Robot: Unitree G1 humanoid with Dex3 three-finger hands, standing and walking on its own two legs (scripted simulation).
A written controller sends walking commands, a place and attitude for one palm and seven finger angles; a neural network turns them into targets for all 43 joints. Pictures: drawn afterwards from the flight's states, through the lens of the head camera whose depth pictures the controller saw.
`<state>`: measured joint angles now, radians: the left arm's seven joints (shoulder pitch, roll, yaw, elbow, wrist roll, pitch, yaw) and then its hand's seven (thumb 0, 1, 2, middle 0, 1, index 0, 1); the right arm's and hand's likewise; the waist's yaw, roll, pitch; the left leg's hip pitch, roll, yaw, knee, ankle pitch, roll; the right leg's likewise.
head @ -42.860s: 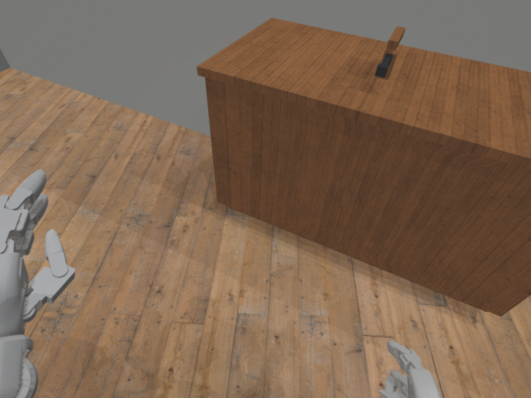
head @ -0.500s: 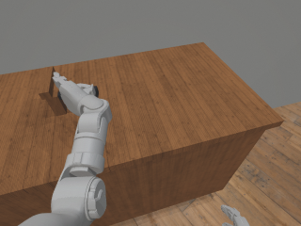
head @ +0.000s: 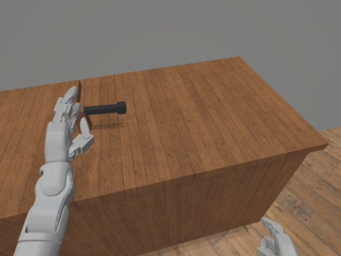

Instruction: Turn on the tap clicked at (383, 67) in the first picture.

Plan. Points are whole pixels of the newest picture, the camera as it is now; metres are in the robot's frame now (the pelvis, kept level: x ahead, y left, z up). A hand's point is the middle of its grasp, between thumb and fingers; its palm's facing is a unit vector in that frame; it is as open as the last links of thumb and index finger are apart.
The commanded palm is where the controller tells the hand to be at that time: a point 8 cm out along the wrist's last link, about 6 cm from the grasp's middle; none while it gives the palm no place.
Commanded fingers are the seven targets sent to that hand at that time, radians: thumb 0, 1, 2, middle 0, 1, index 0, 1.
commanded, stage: draw the hand back beside the body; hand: left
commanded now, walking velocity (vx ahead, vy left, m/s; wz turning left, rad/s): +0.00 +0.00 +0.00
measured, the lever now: (121, 107) +0.50 +0.22 +0.07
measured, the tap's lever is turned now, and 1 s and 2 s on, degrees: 82 82 82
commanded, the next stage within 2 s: step back with the hand held close in 0.98 s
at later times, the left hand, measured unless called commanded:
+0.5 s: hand (62, 161) +0.24 +0.25 +0.15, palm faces +0.34 -0.90 -0.27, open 7.5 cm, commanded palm +0.20 +0.29 +0.17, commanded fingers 0.00 0.90 0.90 -0.20 -0.30 -0.20 -0.30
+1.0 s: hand (44, 173) +0.21 +0.27 +0.15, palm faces +0.41 -0.86 -0.30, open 7.4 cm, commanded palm +0.16 +0.30 +0.17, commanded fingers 0.00 0.90 0.90 -0.20 -0.30 -0.20 -0.30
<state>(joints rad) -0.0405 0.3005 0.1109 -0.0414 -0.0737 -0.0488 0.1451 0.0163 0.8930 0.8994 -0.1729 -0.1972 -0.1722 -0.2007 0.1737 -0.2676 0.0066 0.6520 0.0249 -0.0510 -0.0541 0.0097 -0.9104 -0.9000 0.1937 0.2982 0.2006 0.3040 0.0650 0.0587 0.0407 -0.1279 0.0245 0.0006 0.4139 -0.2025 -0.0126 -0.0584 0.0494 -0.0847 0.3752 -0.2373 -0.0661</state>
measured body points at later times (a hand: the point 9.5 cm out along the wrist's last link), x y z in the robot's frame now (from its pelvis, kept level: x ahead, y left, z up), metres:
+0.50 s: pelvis +0.01 +0.02 +0.00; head -0.02 +0.01 +0.45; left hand +0.21 +0.29 +0.17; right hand +0.19 -0.19 -0.08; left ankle +0.02 +0.13 -0.74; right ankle -0.01 -0.07 -0.74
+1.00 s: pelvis +0.01 +0.02 +0.00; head -0.02 +0.01 +0.45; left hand +0.18 +0.31 +0.17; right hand +0.22 -0.18 -0.07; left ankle +0.02 +0.13 -0.74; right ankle -0.01 -0.07 -0.74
